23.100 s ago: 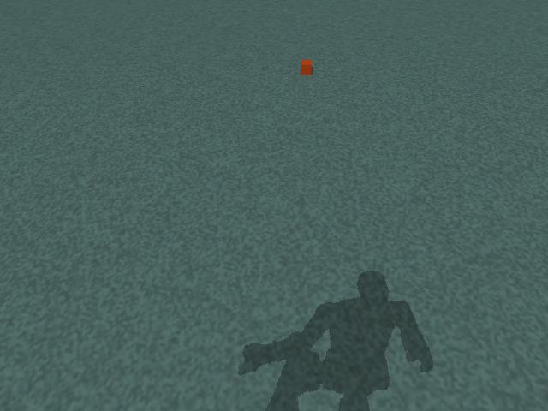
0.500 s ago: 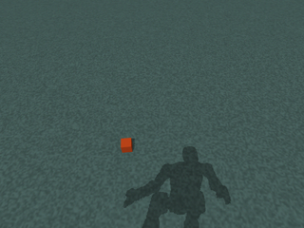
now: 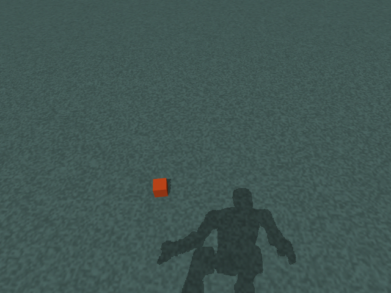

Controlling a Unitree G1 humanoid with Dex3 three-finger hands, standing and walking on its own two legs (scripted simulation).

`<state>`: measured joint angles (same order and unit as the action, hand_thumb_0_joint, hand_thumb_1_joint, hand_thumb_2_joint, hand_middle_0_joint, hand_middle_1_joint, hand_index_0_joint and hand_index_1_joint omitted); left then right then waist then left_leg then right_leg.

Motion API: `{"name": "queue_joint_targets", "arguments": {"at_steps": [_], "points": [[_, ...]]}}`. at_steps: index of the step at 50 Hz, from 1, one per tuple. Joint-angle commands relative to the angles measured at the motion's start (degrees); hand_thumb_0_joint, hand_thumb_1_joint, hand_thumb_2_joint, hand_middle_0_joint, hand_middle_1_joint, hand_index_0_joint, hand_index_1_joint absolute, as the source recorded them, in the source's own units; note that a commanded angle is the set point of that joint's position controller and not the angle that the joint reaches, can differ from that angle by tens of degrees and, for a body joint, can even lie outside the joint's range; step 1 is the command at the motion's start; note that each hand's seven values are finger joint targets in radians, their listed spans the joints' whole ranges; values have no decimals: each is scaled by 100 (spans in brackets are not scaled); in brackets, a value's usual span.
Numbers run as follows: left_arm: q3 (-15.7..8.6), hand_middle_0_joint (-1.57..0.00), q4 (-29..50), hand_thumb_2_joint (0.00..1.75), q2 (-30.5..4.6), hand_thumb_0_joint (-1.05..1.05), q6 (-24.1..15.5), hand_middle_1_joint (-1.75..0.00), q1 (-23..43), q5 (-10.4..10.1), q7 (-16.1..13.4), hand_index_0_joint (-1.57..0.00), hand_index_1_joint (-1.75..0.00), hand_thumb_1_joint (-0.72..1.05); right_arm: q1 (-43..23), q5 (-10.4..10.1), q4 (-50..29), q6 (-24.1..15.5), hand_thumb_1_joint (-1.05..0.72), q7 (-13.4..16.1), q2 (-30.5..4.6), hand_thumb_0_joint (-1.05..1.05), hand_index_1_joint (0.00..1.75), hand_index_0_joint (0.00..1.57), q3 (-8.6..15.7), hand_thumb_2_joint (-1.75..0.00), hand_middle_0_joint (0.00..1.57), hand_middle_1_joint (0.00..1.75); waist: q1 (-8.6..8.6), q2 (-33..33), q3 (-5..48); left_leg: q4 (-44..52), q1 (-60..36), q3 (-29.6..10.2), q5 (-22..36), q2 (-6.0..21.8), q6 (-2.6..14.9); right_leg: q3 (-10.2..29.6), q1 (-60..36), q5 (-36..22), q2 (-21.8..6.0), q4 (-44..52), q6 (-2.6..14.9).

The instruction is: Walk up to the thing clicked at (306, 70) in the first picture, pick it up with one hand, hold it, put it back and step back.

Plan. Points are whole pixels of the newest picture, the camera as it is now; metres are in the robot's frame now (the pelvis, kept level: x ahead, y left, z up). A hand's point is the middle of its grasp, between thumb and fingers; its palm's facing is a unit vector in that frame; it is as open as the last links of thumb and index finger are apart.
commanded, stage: walk up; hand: left
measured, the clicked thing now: (160, 187) +0.79 +0.24 -0.74
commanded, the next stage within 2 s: none
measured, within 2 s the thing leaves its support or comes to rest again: neither
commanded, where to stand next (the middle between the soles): +0.38 +0.00 m, yaw -1 degrees
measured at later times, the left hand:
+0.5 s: hand (64, 291) +0.17 +0.33 -0.16, palm faces -0.10 -0.93 -0.34, open 7.3 cm
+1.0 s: hand (102, 209) +0.37 +0.29 -0.16, palm faces -0.06 -0.93 -0.37, open 7.3 cm
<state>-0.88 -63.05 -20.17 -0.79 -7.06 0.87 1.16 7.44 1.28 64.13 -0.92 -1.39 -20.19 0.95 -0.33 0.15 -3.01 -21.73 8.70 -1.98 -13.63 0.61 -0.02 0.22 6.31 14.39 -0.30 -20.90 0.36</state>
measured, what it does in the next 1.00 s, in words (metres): walks ahead: left foot, then right foot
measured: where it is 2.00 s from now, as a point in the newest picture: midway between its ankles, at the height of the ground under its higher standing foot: (199, 270)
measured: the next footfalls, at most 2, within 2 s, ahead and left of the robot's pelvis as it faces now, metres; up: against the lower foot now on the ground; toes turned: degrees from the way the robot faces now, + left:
left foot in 0.22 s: +0.15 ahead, +0.16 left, +0.00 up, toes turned +4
right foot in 0.66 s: +0.34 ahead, -0.11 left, +0.00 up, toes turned -4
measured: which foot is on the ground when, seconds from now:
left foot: down 0.00-0.02, up 0.04-0.20, down 0.22-0.68, up 0.70-1.00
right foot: down 0.00-0.24, up 0.26-0.64, down 0.66-1.00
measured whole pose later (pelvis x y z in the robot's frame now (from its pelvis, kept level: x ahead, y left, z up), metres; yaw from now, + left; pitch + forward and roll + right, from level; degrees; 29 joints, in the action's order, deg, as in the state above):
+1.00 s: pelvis +0.29 +0.03 -0.02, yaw -3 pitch -3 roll +0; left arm -1.7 -46.0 -22.5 -2.2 -16.9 0.4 1.4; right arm 15.6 1.2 48.5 -3.4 -1.7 -23.4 3.2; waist 1.5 0.7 -6.1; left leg -35.1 22.6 2.3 -9.6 3.1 0.3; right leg -1.9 12.2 20.8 -1.5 -36.2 0.1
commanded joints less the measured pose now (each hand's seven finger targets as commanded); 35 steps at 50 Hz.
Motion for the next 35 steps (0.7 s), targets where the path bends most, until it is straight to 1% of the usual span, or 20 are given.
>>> {"name": "queue_joint_targets", "arguments": {"at_steps": [1, 2, 3, 7, 10, 11, 12, 13, 14, 16, 19, 22, 25, 28, 30, 31, 32, 33, 34, 35], "points": [[-650, -20, 374, 90, -1814, 0, -205, -30, -868, 113, 10, -20, -30, 90, -544, 86, -909, -108, -90, -66, -1319, 0, 30, 20, 407, -90, 20, 30, 546, -718, -370, -1137, 2458, 79, -1864, -20, 300, 1888, -885, 3141, -1204, 1036, 886], [-718, -20, 471, 90, -1957, 0, -256, -30, -925, 140, -7, -20, -30, 90, -691, 134, -1021, -126, -90, -63, -1222, 0, 30, 20, 411, -90, 20, 30, 643, -1032, -710, -2038, 3063, 171, -1292, 145, 162, 2567, -1019, 2531, -1905, 1467, 1224], [-741, -20, 588, 90, -1965, 0, -295, -30, -840, 135, -15, -20, -30, 90, -585, 133, -1044, -159, -90, -58, -1310, 0, 30, 20, 455, -90, 20, 30, 550, -686, -791, -2252, 3134, -109, -1067, 390, 141, 2612, -989, 1642, -2097, 1380, 1431], [-708, -20, 1077, 90, -1863, 0, -305, -30, -170, 138, 53, -20, -30, 90, 135, 91, -1092, -229, -90, -204, -1260, 0, 30, 20, 562, -90, 20, 30, 95, -988, -218, -1538, 1392, 84, -991, 457, 120, 1298, -12, 1318, -1401, 1133, 1091], [-590, -20, 1324, 90, -1599, 0, -215, -30, 78, 92, 125, -20, -30, 90, 1147, 129, -882, -279, -90, -149, -1298, 0, 30, 20, 747, -90, 20, 30, -515, -561, -38, -479, -804, 533, 229, 66, 38, 396, 1565, 744, -808, -336, 719], [-490, -20, 1370, 90, -1258, 0, -183, -30, -185, 107, 131, -20, -30, 90, 1776, 169, -733, -308, -90, -71, -1601, 0, 30, 20, 883, -90, 20, 30, -758, 491, 316, -331, -1847, 198, -243, 136, 101, 118, 2289, 933, -369, -1775, 563], [-356, -20, 1450, 90, -810, 0, -182, -30, -455, 14, 111, -20, -30, 90, 2184, 259, -803, -362, -90, -15, -2203, 0, 30, 20, 996, -90, 20, 30, -850, 2084, 299, 1033, -1813, -2551, -2540, 1656, 564, -13, 3417, 1987, 634, -3642, 320], [-497, -20, 1347, 90, -1405, 0, -144, -30, -524, 34, 38, -20, -30, 90, 1481, 122, -1126, -375, -90, -30, -2411, 0, 30, 20, 1000, -90, 20, 30, -578, 1181, 145, 1528, -760, -3674, -3688, 2315, 1127, 875, 3103, 1931, 289, -4159, 361], [-487, -20, 1313, 90, -1687, 0, -151, -30, -649, -1, 30, -20, -30, 90, 983, 15, -1316, -367, -90, -27, -2271, 0, 30, 20, 931, -90, 20, 30, -307, 574, -235, 1451, -266, -3189, -3375, 2327, 1324, 983, 3062, 1404, -31, -4379, 338], [-524, -20, 1086, 90, -1688, 0, -170, -30, -1163, -59, 75, -20, -30, 90, 607, 2, -1552, -399, -90, -11, -1829, 0, 30, 20, 766, -90, 20, 30, 5, 567, -327, 1188, -202, -2088, -2368, 1830, 1150, 853, 2832, 809, -287, -4073, 250], [-523, -20, 1079, 90, -1597, 0, -174, -30, -1222, 3, 171, -20, -30, 90, 860, 6, -1591, -443, -90, -19, -1761, 0, 30, 20, 731, -90, 20, 30, -78, 763, -261, 1144, -111, -1058, -1007, 1559, 1146, 548, 2454, 494, -327, -3263, -2], [-515, -20, 1314, 90, -1506, 0, -178, -30, -934, 37, 259, -20, -30, 90, 945, 3, -1717, -455, -90, -40, -1800, 0, 30, 20, 731, -90, 20, 30, -125, 815, -378, 1143, 0, -625, -797, 1502, 1261, 215, 2294, 234, -458, -2469, -67], [-540, -20, 1509, 90, -1441, 0, -184, -30, -533, 65, 325, -20, -30, 90, 1115, -20, -1795, -440, -90, -70, -1856, 0, 30, 20, 735, -90, 20, 30, -227, 778, -486, 1131, 206, -472, -1074, 1381, 1173, -27, 2023, -132, -438, -1881, 16], [-563, -20, 1552, 90, -1367, 0, -220, -30, -571, 43, 328, -20, -30, 90, 1084, -52, -1926, -411, -90, -71, -1868, 0, 30, 20, 736, -90, 20, 30, -126, 774, -388, 838, 374, -356, -823, 1385, 1091, -172, 1504, -355, -356, -1570, 107], [-579, -20, 1566, 90, -1343, 0, -277, -30, -639, 45, 301, -20, -30, 90, 1112, -40, -1986, -369, -90, -63, -1797, 0, 30, 20, 699, -90, 20, 30, -54, 554, -227, 230, 274, -165, 194, 1269, 1016, -390, 1073, -190, -130, -1183, 150], [-602, -20, 1487, 90, -1296, 0, -310, -30, -980, 37, 260, -20, -30, 90, 1091, -57, -2035, -358, -90, -51, -1714, 0, 30, 20, 660, -90, 20, 30, 154, 397, -23, -380, 308, 1, 878, 1180, 887, -454, 516, -364, -30, -895, 201], [-691, -20, 1404, 90, -1489, 0, -367, -30, -1405, 49, 193, -20, -30, 90, 1232, -74, -2067, -352, -90, -38, -1481, 0, 30, 20, 560, -90, 20, 30, 354, -121, 338, -1489, 538, 308, 1608, 865, 713, -367, -376, -211, 57, -611, 315], [-838, -20, 1396, 90, -1881, 0, -420, -30, -1959, 89, 116, -20, -30, 90, 1488, -116, -2166, -374, -90, -15, -1167, 0, 30, 20, 443, -90, 20, 30, 581, -1203, 806, -3209, 1256, 606, 867, 396, 443, 1085, -1203, 129, -880, -146, 656], [-880, -20, 1520, 90, -2289, 0, -444, -30, -2014, 21, 71, -20, -30, 90, 1566, -144, -2230, -352, -90, 2, -1084, 0, 30, 20, 388, -90, 20, 30, 538, -1752, 727, -4092, 2620, 631, -1552, -367, 238, 3388, -1693, 0, -2190, 452, 1380], [-876, -20, 1615, 90, -2309, 0, -413, -30, -1763, -62, 64, -20, -30, 90, 1377, -88, -2097, -298, -90, 86, -1542, 0, 30, 20, 502, -90, 20, 30, 540, -1021, 488, -4678, 2547, -3, -1927, 42, 237, 3554, -1009, -169, -2500, 312, 1847]]}}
